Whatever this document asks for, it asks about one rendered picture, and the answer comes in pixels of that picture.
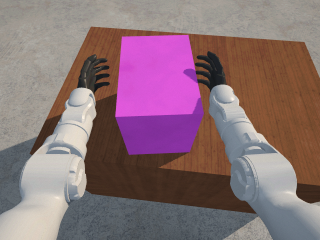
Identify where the carton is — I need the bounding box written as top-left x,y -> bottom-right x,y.
115,35 -> 204,155

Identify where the robot left upper arm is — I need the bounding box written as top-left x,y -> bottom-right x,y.
0,154 -> 87,240

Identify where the pedestal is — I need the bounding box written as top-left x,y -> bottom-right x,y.
30,26 -> 320,214

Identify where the robot right hand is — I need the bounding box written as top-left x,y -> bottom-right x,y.
195,51 -> 227,92

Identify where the left robot forearm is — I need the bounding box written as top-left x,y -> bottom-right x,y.
19,87 -> 97,197

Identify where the robot right upper arm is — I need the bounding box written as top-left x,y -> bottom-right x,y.
230,153 -> 320,240

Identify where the robot left hand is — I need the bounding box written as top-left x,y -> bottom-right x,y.
77,54 -> 110,95

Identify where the right robot forearm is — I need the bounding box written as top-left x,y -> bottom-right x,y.
208,84 -> 297,190

